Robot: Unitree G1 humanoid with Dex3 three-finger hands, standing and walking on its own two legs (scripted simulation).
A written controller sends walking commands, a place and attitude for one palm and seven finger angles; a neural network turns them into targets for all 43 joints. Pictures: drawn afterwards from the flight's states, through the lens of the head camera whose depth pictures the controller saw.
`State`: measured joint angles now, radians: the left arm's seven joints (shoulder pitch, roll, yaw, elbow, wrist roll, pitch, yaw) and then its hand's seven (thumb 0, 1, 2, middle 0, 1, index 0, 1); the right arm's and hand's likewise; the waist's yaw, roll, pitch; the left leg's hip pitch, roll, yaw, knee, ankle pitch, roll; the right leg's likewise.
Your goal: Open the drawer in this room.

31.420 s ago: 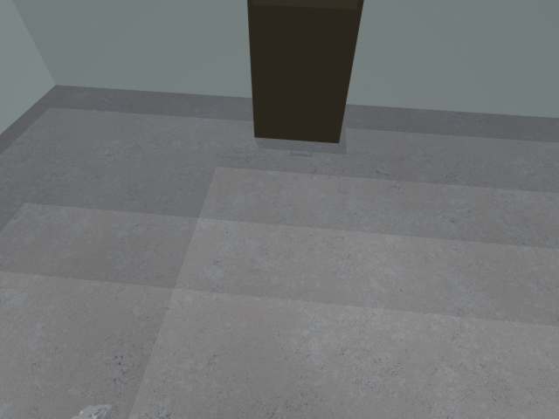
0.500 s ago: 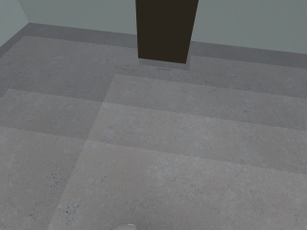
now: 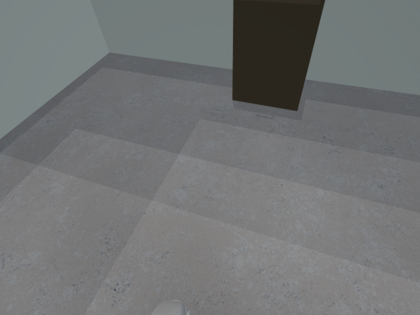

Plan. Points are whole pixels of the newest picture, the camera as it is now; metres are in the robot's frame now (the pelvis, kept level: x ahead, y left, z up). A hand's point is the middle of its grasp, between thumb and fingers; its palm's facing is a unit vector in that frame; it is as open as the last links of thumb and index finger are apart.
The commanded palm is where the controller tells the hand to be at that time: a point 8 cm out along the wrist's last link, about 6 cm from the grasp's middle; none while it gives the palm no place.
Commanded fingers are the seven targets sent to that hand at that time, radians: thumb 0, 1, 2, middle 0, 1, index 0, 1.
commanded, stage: turn or walk to find it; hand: left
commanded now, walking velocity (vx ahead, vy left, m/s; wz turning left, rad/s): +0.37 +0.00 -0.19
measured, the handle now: out of the picture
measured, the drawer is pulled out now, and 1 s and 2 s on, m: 0.00 0.00 0.00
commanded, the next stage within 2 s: stand and wait in 1.10 s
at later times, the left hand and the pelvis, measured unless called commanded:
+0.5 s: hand (122, 306) +0.17 +0.24 -0.19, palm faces -0.02 -0.99 -0.16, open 7.4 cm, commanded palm none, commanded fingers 0.00 0.90 0.90 -0.20 -0.30 -0.20 -0.30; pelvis +0.17 +0.07 -0.01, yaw -7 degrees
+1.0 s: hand (182, 187) +0.50 +0.15 -0.18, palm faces -0.12 -0.97 -0.20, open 7.1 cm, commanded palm none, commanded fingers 0.00 0.90 0.90 -0.20 -0.30 -0.20 -0.30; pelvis +0.37 -0.01 -0.02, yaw -10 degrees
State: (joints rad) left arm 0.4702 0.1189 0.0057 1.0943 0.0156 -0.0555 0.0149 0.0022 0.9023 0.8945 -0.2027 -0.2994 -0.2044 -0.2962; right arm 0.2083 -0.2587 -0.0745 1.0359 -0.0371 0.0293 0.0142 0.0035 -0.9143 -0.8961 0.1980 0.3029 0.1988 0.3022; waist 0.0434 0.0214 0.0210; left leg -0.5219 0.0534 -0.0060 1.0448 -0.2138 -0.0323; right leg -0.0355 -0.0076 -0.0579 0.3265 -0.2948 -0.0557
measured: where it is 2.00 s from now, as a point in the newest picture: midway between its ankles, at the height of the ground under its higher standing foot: (231, 245)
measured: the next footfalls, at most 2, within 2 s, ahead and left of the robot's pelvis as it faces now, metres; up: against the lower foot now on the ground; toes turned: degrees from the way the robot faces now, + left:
left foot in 0.28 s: +0.19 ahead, +0.13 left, +0.00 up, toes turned +5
right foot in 0.84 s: +0.43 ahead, -0.10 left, +0.00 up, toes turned -17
